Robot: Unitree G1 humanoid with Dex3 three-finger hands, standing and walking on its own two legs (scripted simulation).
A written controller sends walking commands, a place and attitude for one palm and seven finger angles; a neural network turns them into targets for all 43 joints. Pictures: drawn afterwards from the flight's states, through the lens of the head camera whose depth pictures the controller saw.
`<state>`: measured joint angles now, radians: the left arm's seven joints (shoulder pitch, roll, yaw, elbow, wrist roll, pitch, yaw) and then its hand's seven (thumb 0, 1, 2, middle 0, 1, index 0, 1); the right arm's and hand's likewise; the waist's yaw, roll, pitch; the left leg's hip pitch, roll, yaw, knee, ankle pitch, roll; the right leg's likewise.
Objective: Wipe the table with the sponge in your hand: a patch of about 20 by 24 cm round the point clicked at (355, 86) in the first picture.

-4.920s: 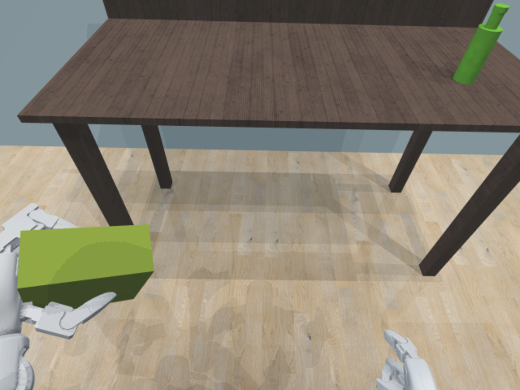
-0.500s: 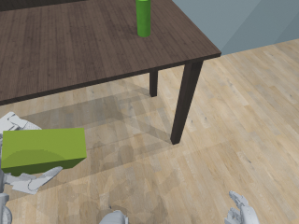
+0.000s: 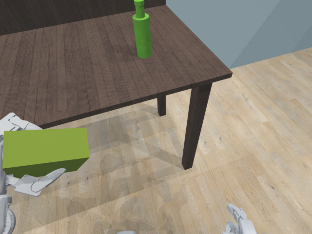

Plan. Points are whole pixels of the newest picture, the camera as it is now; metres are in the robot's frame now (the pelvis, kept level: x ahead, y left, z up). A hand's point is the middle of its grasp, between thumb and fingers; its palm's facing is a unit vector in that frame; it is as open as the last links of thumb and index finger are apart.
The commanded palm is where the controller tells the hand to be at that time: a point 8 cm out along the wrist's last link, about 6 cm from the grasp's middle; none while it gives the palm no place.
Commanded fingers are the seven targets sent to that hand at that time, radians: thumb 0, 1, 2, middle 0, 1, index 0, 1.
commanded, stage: take the last steps up to it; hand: left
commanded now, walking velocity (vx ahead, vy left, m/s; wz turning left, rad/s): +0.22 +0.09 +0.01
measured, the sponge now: (59, 153) +0.23 +0.20 +0.16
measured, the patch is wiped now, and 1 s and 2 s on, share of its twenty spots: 0.00 0.00 0.00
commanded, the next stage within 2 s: come to a stop and stand still in 0.34 s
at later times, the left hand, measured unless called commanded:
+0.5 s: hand (51, 111) +0.31 +0.24 +0.19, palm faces +0.38 -0.82 -0.43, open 10.0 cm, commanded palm +0.25 +0.29 +0.19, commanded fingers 0.00 0.10 1.30 -1.20 -1.60 -1.20 -1.60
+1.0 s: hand (57, 111) +0.31 +0.23 +0.19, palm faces +0.38 -0.73 -0.57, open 10.0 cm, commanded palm +0.24 +0.26 +0.19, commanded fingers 0.00 0.10 1.30 -1.20 -1.60 -1.20 -1.60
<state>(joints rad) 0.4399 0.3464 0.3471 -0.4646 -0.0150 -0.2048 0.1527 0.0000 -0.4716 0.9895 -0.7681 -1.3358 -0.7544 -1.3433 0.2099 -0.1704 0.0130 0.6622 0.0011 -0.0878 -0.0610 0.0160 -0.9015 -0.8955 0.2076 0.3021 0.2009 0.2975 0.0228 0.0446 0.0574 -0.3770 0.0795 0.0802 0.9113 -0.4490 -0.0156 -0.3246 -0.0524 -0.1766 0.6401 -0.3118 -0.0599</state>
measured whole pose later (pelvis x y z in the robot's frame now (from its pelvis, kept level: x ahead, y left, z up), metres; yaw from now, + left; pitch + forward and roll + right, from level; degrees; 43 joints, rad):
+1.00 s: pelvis +0.08 -0.02 +0.00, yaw +1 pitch +1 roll +2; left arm 0.40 0.49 0.40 -0.53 0.02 -0.21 0.12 0.00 -0.47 0.99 -0.77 -1.34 -0.75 -1.34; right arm 0.19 -0.25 -0.07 0.53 -0.01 -0.06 -0.09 0.02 -0.91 -0.90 0.20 0.30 0.19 0.30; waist 0.03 -0.03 0.10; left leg -0.26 0.04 0.08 0.53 -0.26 -0.03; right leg -0.34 -0.04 -0.15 0.60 -0.28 -0.06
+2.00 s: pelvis +0.09 +0.02 +0.02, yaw +1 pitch +0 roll -1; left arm 0.42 0.34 0.34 -0.43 -0.04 -0.16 0.12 0.00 -0.47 0.99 -0.77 -1.34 -0.75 -1.35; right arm 0.20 -0.21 0.01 0.55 -0.01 -0.12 -0.04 0.02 -0.90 -0.90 0.20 0.30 0.20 0.30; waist 0.02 0.00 0.03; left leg -0.18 0.02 0.09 0.42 -0.24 0.02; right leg -0.20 0.02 -0.03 0.37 -0.17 -0.01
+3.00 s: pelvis +0.12 +0.02 +0.01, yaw +1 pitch +0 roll +0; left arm 0.45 0.34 0.32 -0.42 -0.04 -0.14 0.14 0.00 -0.47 1.00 -0.77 -1.34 -0.75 -1.35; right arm 0.23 -0.23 -0.01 0.57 0.00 -0.08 -0.06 0.02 -0.90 -0.90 0.20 0.30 0.20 0.30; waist 0.00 0.01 -0.01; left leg -0.19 0.01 0.10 0.52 -0.33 0.03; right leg -0.24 0.01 -0.02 0.52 -0.28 -0.01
